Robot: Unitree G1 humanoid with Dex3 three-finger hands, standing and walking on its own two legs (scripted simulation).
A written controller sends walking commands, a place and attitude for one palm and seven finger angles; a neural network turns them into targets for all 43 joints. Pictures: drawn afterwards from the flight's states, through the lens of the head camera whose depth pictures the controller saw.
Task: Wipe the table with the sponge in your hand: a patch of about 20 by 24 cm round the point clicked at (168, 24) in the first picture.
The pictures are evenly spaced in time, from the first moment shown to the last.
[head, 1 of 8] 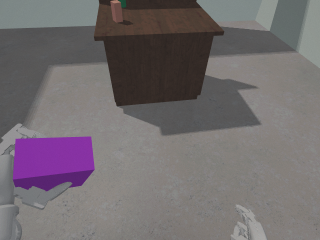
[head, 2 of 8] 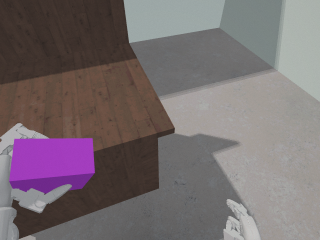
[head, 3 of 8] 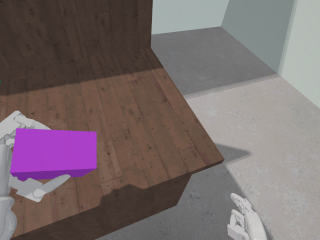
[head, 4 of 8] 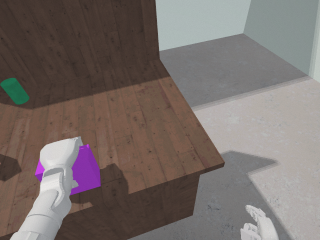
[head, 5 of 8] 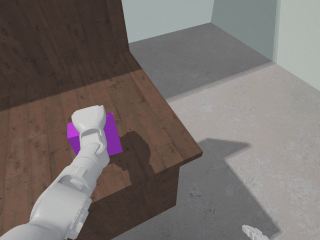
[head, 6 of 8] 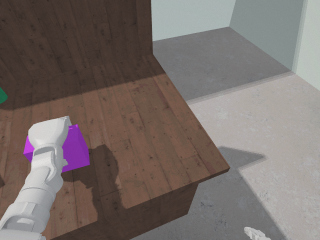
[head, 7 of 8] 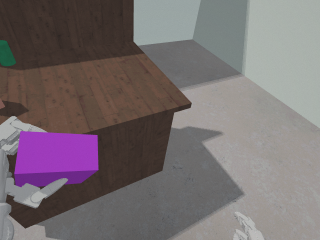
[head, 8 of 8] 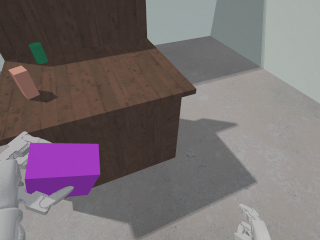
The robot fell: no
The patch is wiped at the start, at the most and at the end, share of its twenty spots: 0.00 1.00 1.00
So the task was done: yes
